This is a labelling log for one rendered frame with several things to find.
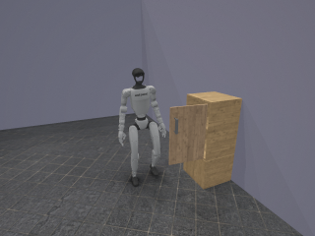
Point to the cupboard door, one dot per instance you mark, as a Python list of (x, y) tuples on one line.
[(189, 143)]

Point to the left robot foot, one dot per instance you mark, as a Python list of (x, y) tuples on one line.
[(154, 170)]

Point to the robot right forearm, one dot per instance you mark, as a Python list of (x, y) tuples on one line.
[(121, 120)]

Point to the right robot upper arm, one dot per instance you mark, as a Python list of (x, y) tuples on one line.
[(124, 98)]

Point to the robot left forearm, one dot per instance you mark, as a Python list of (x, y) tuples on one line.
[(157, 113)]

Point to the left robot upper arm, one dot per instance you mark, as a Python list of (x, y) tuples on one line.
[(153, 96)]

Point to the robot left thigh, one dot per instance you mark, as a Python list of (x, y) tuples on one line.
[(153, 127)]

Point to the handle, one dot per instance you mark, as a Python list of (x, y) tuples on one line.
[(176, 126)]

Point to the left robot hand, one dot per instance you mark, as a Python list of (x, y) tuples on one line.
[(162, 128)]

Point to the right robot hand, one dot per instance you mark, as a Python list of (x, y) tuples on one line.
[(121, 135)]

